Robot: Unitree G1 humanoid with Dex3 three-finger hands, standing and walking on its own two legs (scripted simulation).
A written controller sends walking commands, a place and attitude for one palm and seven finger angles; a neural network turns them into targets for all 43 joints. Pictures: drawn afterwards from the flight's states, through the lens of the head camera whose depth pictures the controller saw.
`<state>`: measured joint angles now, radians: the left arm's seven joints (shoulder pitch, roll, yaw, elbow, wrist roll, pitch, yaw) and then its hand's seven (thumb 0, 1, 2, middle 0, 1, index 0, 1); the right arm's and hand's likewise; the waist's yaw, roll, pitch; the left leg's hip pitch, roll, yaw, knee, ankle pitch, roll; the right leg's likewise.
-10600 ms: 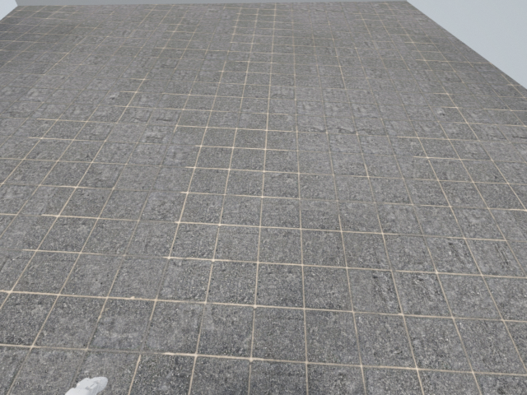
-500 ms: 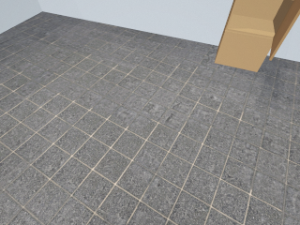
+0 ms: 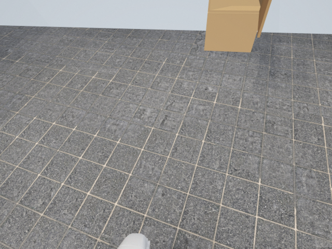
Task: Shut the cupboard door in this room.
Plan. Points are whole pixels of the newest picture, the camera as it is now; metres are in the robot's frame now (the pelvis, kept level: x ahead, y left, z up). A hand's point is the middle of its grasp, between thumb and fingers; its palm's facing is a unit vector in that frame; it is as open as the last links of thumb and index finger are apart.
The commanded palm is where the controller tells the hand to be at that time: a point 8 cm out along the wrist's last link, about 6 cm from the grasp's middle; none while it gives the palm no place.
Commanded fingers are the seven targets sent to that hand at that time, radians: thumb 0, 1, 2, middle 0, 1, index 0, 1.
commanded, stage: turn or walk to find it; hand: left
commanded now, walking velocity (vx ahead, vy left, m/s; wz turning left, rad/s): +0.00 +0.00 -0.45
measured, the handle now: out of the picture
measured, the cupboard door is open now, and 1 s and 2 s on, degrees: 82 82 82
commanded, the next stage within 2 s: stand and wait in 0.02 s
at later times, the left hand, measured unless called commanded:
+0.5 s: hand out of the picture +0.04 +0.31 -0.18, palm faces +0.05 -0.97 -0.24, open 7.4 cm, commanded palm none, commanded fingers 0.00 0.90 0.90 -0.20 -0.30 -0.20 -0.30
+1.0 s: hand out of the picture -0.02 +0.23 -0.17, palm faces +0.13 -0.96 -0.23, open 7.3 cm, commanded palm none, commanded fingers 0.00 0.90 0.90 -0.20 -0.30 -0.20 -0.30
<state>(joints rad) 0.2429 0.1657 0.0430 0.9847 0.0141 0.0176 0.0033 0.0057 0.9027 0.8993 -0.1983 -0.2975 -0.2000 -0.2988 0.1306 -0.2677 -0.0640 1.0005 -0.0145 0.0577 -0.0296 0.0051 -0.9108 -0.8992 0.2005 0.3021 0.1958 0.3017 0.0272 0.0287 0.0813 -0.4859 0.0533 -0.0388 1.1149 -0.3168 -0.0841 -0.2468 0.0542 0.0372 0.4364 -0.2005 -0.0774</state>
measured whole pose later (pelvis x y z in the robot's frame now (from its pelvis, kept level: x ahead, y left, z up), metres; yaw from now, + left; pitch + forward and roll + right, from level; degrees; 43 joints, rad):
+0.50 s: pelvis -0.01 +0.09 +0.00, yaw +1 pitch +0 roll -2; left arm 0.18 0.28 0.04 1.06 0.02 0.03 0.02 0.01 0.91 0.90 -0.19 -0.30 -0.20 -0.30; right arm 0.22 -0.19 0.00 1.06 -0.02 0.00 -0.02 0.00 -0.91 -0.90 0.20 0.30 0.20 0.30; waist 0.01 -0.02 0.00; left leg -0.20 -0.03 -0.04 0.41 -0.21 0.05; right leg -0.31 -0.02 0.01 0.79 -0.42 0.04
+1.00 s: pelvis -0.03 +0.04 +0.00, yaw +7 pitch -1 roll +2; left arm 0.22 0.16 0.01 1.09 0.02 0.01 0.03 0.01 0.92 0.90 -0.20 -0.30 -0.20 -0.30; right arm 0.29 -0.20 -0.04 1.12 -0.01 0.04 -0.02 0.00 -0.91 -0.90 0.20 0.30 0.20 0.30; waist -0.01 0.01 0.02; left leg -0.34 -0.01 -0.03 0.75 -0.38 -0.01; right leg -0.17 -0.02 -0.05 0.45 -0.28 -0.04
